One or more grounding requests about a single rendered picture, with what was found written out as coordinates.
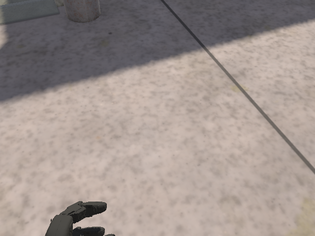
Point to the left robot hand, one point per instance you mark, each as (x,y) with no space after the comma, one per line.
(62,224)

